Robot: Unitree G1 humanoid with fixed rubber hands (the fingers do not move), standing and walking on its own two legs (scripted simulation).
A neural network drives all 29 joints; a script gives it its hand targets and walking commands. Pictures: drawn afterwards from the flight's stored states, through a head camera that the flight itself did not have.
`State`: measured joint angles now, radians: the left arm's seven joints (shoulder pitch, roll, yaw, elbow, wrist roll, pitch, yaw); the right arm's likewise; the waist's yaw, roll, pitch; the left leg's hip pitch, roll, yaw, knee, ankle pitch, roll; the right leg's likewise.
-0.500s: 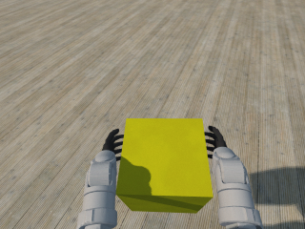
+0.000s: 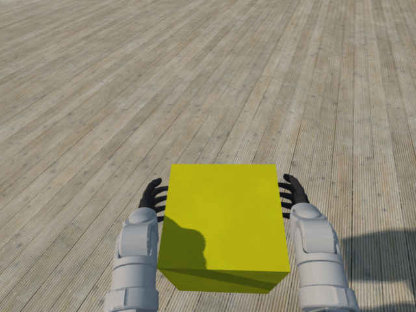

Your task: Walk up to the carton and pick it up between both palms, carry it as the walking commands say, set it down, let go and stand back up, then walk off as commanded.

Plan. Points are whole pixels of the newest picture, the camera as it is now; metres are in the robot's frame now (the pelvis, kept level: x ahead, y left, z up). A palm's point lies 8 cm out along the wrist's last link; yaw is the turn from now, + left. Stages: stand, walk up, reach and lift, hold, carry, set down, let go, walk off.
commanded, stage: reach and lift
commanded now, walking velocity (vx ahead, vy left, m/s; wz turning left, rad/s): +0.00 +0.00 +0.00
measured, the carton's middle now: (222, 233) +0.29 +0.00 -0.03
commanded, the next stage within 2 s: hold in 0.16 s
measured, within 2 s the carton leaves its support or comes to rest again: neither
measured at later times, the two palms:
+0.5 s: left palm (147, 218) +0.28 +0.14 +0.05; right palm (299, 212) +0.28 -0.15 +0.05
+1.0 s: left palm (148, 219) +0.28 +0.14 +0.05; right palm (300, 213) +0.28 -0.16 +0.04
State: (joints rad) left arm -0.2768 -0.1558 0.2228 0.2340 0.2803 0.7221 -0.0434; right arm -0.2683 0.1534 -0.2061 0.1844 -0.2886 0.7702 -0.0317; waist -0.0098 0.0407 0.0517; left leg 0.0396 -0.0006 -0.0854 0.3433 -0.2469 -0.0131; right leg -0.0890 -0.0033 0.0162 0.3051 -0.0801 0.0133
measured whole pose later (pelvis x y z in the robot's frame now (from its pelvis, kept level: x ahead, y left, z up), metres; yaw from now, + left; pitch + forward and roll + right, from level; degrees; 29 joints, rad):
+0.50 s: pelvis +0.00 +0.00 +0.00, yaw +0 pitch -8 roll +0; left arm -0.27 -0.15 0.23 0.23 0.28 0.73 -0.04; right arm -0.27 0.15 -0.20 0.18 -0.29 0.77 -0.03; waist -0.01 0.04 0.06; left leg 0.04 0.00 -0.09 0.35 -0.25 -0.02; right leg -0.09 0.00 0.01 0.32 -0.08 0.01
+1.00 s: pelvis +0.00 +0.00 +0.00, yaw +0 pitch -8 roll +0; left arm -0.25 -0.15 0.20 0.21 0.27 0.73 -0.04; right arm -0.24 0.15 -0.18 0.16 -0.28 0.77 -0.03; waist -0.01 0.04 0.06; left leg 0.04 0.00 -0.09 0.35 -0.25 -0.02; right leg -0.09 0.00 0.02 0.31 -0.08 0.01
